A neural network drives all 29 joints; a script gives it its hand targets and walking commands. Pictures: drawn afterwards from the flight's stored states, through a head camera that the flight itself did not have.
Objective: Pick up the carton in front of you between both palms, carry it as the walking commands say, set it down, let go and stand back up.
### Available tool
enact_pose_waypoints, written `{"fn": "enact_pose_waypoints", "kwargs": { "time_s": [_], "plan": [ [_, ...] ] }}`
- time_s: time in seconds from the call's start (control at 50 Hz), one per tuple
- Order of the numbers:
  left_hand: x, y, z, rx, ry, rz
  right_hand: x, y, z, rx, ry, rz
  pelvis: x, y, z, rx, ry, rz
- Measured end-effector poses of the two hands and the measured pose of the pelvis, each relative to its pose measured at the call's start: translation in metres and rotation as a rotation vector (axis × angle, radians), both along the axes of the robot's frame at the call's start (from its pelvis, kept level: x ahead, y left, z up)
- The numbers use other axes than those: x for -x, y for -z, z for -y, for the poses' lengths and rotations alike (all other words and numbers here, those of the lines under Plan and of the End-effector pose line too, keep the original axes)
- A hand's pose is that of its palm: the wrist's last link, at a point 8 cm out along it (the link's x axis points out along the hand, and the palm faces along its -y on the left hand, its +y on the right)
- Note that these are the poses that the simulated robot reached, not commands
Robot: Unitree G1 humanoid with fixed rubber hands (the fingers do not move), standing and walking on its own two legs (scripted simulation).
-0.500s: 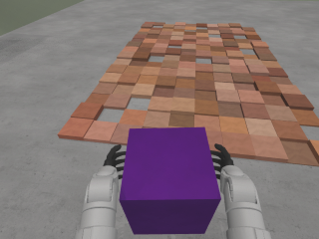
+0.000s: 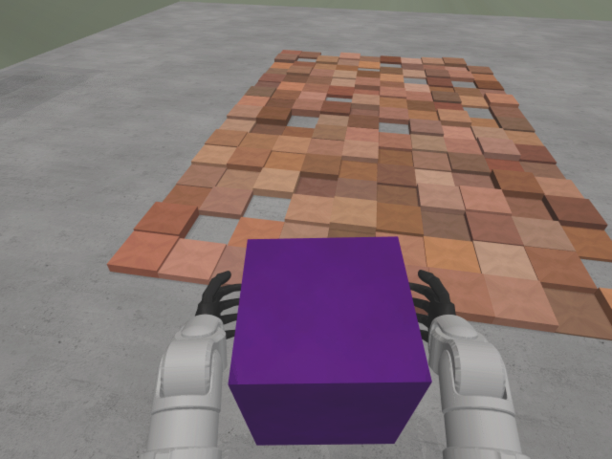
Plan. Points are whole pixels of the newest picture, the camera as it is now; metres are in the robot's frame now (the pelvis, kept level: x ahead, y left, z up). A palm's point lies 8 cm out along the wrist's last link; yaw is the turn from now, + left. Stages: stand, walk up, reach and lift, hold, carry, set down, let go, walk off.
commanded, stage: carry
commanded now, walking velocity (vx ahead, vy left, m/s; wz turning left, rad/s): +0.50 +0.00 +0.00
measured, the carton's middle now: (324, 345) +0.31 -0.01 +0.00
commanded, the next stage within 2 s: none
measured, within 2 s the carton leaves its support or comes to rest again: neither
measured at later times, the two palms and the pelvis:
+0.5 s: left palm (215, 217) +0.49 +0.17 +0.09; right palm (391, 212) +0.50 -0.13 +0.10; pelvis +0.23 +0.01 +0.00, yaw +0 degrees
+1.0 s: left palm (244, 118) +0.86 +0.17 +0.11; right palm (367, 121) +0.86 -0.13 +0.11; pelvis +0.55 +0.02 -0.01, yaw -1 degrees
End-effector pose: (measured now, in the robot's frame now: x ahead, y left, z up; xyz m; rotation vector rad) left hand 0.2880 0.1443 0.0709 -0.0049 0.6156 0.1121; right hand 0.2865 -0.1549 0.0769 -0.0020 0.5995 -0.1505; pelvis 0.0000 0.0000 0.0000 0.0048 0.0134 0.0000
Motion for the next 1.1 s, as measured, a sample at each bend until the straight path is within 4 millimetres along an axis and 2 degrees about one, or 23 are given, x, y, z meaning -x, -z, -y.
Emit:
{"fn": "enact_pose_waypoints", "kwargs": {
  "time_s": [0.08, 0.18, 0.24, 0.28, 0.38, 0.48, 0.58, 0.66, 0.76, 0.84, 0.94, 1.04, 1.1],
  "plan": [
    [-0.023, -0.009, -0.01, -0.008, 0.007, -0.023, -0.021, -0.007, -0.01, -0.016, 0.015, -0.023, -0.025, -0.001, -0.006, 0.006, 0.035, -0.038],
    [-0.062, -0.019, 0.0, 0.007, 0.026, -0.064, -0.049, -0.014, -0.001, -0.023, 0.049, -0.063, -0.062, -0.005, 0.0, 0.034, 0.037, -0.069],
    [-0.085, -0.019, 0.011, 0.032, 0.01, -0.046, -0.072, -0.013, 0.01, -0.042, 0.063, -0.044, -0.09, 0.003, 0.006, 0.04, 0.013, -0.072],
    [-0.096, -0.016, 0.013, 0.042, -0.009, -0.068, -0.087, -0.012, 0.013, -0.054, 0.062, -0.066, -0.109, 0.002, 0.008, 0.032, -0.006, -0.081],
    [-0.129, -0.016, 0.0, 0.039, -0.046, -0.126, -0.135, -0.015, 0.0, -0.058, 0.025, -0.125, -0.159, -0.008, 0.005, 0.001, -0.009, -0.091],
    [-0.19, -0.022, -0.022, 0.053, -0.079, -0.093, -0.202, -0.02, -0.023, -0.055, -0.002, -0.092, -0.219, -0.004, -0.01, -0.003, -0.003, -0.083],
    [-0.268, -0.009, -0.044, 0.069, -0.064, -0.058, -0.274, -0.011, -0.045, -0.042, 0.013, -0.056, -0.288, 0.018, -0.035, -0.015, 0.023, -0.059],
    [-0.317, -0.001, -0.046, 0.07, -0.031, -0.143, -0.311, -0.001, -0.046, -0.041, 0.054, -0.139, -0.33, 0.007, -0.047, -0.003, 0.048, -0.072],
    [-0.379, -0.011, -0.039, 0.064, 0.015, -0.151, -0.36, -0.011, -0.04, -0.047, 0.101, -0.146, -0.385, -0.01, -0.053, 0.021, 0.044, -0.08],
    [-0.436, -0.025, -0.036, 0.07, 0.012, -0.089, -0.417, -0.026, -0.037, -0.056, 0.105, -0.083, -0.434, -0.012, -0.049, 0.026, 0.034, -0.078],
    [-0.519, -0.038, -0.03, 0.04, -0.003, -0.022, -0.51, -0.036, -0.031, -0.054, 0.06, -0.019, -0.505, -0.002, -0.037, 0.012, 0.025, -0.066],
    [-0.613, -0.031, -0.019, -0.029, -0.018, -0.03, -0.616, -0.021, -0.02, -0.026, -0.011, -0.03, -0.582, 0.023, -0.017, 0.016, -0.003, -0.045],
    [-0.654, -0.019, -0.018, -0.047, -0.034, -0.12, -0.667, -0.008, -0.018, -0.014, -0.054, -0.12, -0.613, 0.019, -0.008, 0.012, -0.01, -0.05]
  ]
}}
